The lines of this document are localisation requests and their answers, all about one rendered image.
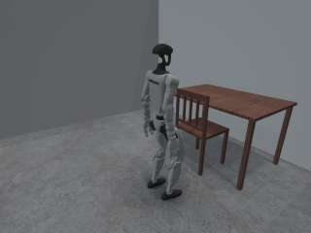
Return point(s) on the robot left upper arm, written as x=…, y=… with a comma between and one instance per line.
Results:
x=146, y=89

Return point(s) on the left robot foot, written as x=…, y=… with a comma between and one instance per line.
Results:
x=158, y=182

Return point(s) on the left robot forearm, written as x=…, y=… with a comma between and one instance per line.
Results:
x=146, y=110

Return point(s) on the right robot hand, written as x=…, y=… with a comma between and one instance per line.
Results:
x=173, y=145

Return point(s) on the humanoid robot head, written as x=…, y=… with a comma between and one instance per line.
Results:
x=162, y=50

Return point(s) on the right robot forearm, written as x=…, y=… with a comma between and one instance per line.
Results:
x=169, y=122

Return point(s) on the chair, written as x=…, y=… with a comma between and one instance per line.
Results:
x=201, y=128

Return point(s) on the robot right upper arm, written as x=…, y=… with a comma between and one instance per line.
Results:
x=171, y=85

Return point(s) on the table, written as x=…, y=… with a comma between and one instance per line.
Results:
x=247, y=105

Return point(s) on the left robot hand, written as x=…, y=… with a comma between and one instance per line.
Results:
x=146, y=124

